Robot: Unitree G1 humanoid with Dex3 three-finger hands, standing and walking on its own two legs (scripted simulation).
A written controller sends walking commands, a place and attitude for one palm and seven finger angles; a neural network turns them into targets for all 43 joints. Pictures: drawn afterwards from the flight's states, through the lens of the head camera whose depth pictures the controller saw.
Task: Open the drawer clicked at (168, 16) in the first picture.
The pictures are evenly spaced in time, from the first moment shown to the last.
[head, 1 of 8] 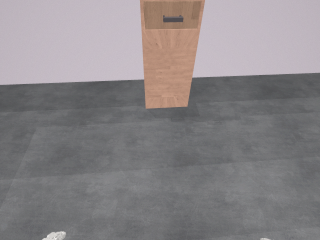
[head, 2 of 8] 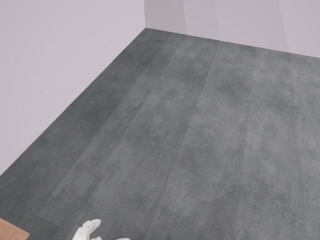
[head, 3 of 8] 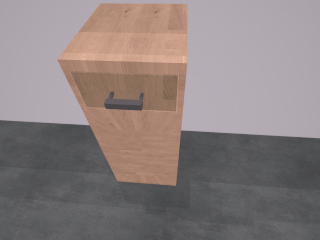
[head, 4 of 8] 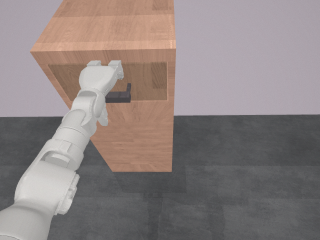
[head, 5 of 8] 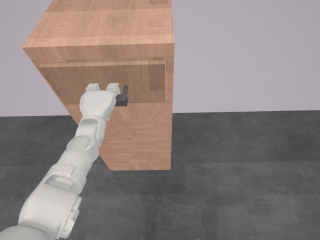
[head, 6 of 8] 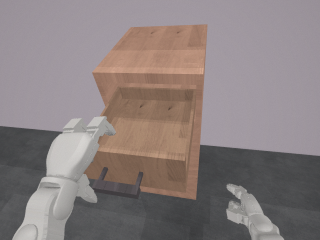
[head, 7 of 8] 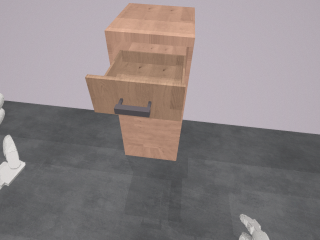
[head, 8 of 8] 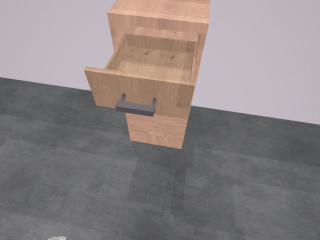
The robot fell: no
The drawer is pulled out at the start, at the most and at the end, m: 0.00 0.30 0.30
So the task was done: yes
